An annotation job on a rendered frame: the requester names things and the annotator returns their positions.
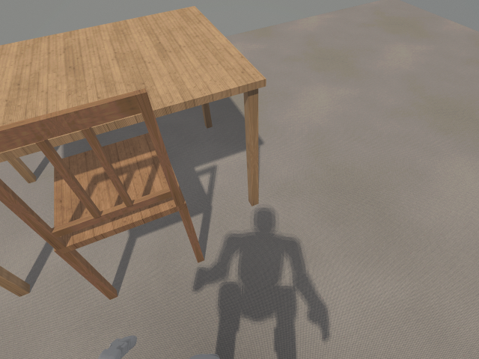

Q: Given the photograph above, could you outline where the chair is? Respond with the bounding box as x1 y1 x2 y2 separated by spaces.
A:
0 88 204 300

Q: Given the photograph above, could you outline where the table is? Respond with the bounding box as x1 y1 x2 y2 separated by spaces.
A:
0 6 266 297

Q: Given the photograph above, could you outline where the robot left hand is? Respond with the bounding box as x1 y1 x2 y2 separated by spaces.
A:
98 336 137 359

